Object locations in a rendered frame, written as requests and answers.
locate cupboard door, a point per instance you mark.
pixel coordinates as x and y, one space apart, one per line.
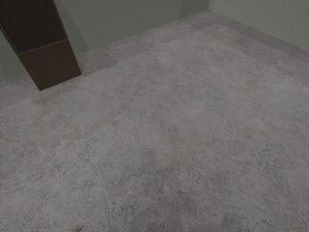
30 23

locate robot left hand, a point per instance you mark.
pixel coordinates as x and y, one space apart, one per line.
74 227

